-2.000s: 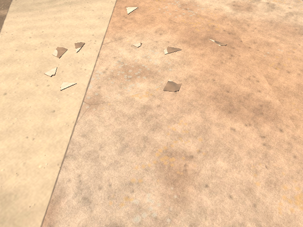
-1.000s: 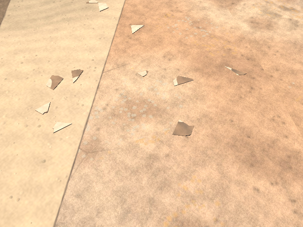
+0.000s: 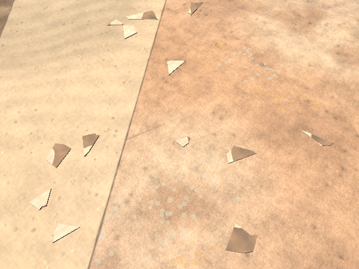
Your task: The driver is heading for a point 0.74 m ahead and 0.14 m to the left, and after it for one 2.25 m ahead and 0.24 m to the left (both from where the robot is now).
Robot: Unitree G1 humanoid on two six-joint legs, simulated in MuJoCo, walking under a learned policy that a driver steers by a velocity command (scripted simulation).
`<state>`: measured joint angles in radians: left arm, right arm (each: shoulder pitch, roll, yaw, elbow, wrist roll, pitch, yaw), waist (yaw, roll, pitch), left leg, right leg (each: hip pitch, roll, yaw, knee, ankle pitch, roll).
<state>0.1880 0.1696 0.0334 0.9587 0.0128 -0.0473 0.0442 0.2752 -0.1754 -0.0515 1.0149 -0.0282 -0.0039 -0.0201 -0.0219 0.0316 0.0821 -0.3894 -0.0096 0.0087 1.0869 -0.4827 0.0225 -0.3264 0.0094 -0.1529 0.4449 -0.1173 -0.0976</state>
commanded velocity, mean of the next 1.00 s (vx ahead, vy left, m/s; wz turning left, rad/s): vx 0.06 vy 0.00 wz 0.31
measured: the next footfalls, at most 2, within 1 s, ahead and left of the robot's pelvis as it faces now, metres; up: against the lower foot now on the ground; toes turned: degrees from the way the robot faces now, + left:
left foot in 0.30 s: -0.01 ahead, +0.12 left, +0.00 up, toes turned +14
right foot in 0.76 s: +0.04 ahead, -0.08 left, +0.00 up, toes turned +18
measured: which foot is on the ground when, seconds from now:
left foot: up 0.00-0.28, down 0.30-0.82, up 0.84-1.00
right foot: down 0.00-0.30, up 0.32-0.74, down 0.76-1.00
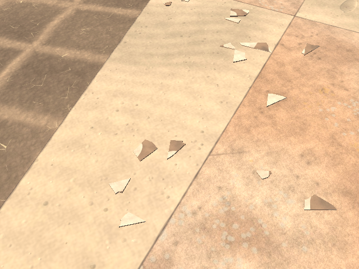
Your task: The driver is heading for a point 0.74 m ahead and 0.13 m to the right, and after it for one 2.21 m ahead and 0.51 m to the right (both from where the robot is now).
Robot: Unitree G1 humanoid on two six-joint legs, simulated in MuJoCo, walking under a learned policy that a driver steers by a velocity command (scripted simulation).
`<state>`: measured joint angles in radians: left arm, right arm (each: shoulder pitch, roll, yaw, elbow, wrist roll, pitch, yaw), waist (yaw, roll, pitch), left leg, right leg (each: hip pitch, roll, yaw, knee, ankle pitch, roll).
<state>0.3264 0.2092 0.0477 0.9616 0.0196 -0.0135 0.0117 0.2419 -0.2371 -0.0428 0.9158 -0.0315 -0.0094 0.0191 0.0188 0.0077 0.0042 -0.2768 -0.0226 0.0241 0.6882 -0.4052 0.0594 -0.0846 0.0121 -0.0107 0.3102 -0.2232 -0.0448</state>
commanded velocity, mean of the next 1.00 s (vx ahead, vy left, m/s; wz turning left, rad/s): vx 0.13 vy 0.00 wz -0.30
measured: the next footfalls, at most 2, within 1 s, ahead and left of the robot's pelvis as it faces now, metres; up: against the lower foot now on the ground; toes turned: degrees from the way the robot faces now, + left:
left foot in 0.12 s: +0.08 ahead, +0.12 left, +0.00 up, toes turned +2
right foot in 0.56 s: +0.26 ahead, -0.06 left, +0.00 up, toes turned -12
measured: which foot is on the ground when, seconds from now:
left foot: up 0.00-0.10, down 0.12-0.54, up 0.56-1.00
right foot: down 0.00-0.12, up 0.14-0.54, down 0.56-1.00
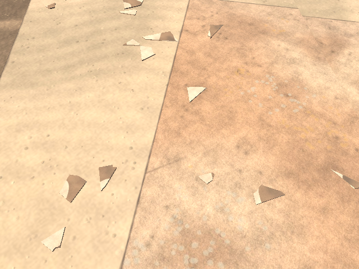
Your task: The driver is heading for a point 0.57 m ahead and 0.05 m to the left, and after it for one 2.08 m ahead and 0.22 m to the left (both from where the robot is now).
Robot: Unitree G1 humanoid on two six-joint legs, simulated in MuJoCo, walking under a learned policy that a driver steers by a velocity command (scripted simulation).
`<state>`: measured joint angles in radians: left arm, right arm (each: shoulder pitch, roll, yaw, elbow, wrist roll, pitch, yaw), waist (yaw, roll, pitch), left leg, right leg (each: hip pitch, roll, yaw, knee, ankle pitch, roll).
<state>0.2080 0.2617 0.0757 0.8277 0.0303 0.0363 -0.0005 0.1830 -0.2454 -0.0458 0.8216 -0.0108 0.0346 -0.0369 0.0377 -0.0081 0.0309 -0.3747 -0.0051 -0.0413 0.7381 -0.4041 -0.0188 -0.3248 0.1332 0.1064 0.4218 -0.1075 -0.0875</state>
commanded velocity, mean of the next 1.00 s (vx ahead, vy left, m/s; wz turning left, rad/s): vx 0.04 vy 0.00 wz -0.06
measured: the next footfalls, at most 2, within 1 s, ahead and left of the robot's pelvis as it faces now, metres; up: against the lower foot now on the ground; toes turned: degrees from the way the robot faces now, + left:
left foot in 0.06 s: +0.04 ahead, +0.12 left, +0.00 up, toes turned -3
right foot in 0.38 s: +0.01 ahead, -0.09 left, +0.00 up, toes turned +0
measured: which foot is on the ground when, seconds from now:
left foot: up 0.00-0.04, down 0.06-1.00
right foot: down 0.00-0.06, up 0.08-0.36, down 0.38-1.00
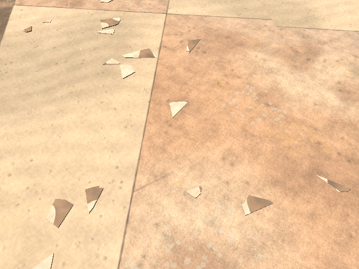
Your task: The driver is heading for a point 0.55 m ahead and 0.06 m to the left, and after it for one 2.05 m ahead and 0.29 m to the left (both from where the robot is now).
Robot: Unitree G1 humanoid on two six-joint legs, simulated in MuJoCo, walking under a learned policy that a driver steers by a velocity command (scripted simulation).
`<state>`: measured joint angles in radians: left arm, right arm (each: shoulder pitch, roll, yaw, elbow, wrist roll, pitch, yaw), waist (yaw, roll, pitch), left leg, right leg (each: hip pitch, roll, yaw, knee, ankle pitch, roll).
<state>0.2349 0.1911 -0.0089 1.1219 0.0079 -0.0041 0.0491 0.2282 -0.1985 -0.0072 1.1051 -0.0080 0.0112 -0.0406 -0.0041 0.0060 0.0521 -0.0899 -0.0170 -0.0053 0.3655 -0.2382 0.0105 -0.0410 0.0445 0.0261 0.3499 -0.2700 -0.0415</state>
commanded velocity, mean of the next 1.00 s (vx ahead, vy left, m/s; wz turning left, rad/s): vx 0.18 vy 0.00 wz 0.00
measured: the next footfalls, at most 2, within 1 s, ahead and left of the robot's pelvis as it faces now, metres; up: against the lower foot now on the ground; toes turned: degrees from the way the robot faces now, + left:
left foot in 0.38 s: +0.12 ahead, +0.13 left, +0.00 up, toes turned +3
right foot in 0.88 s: +0.17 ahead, -0.04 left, +0.00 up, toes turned -5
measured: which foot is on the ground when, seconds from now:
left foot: down 0.00-0.14, up 0.16-0.36, down 0.38-0.90, up 0.92-1.00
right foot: down 0.00-0.40, up 0.42-0.86, down 0.88-1.00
